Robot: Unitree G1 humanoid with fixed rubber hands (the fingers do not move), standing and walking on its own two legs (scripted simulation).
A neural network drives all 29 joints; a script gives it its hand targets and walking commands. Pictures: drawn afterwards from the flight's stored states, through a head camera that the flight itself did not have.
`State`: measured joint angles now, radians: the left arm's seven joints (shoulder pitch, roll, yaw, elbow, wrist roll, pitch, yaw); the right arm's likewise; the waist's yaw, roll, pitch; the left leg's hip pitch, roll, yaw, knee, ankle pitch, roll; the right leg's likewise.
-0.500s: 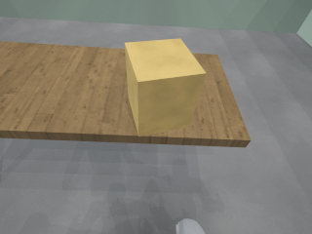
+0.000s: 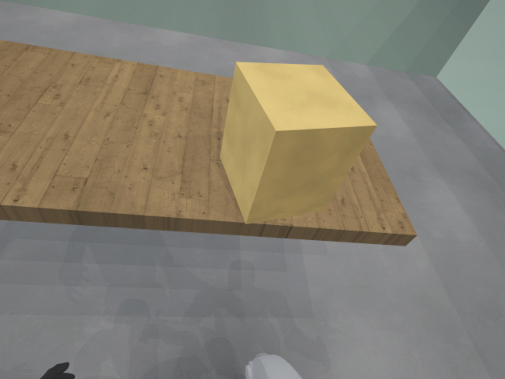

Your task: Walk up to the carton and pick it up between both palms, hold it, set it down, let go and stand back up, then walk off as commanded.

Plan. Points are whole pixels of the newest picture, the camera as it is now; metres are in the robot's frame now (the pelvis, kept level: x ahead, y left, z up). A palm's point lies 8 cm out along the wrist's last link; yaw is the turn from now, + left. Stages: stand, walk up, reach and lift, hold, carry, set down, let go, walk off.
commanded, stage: walk up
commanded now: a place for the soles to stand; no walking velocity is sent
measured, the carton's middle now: (284, 143) +0.57 -0.06 +0.07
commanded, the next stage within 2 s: none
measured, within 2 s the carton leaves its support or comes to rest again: neither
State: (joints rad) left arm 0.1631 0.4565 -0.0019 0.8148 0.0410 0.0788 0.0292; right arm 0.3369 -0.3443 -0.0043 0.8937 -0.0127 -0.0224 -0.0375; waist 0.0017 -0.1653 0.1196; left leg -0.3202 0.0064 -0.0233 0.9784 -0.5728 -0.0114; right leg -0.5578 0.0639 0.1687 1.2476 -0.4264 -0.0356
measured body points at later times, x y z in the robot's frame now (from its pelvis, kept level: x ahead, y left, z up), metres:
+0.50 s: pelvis +0.03 -0.13 +0.01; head +0.09 -0.11 +0.46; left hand +0.16 +0.18 -0.11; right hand +0.06 -0.45 -0.09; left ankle +0.03 +0.03 -0.62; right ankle +0.08 -0.24 -0.68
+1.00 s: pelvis +0.00 -0.14 +0.01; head +0.04 -0.13 +0.46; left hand +0.14 +0.16 -0.10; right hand +0.06 -0.46 -0.09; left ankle +0.06 +0.01 -0.68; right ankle +0.00 -0.26 -0.68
